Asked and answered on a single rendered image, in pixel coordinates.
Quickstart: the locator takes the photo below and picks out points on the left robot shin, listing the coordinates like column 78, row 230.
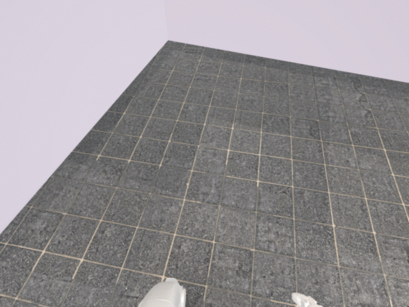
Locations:
column 172, row 279

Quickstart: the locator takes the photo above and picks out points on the robot right hand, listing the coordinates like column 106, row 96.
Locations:
column 304, row 301

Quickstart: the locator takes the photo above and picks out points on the left robot thigh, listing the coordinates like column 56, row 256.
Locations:
column 165, row 294

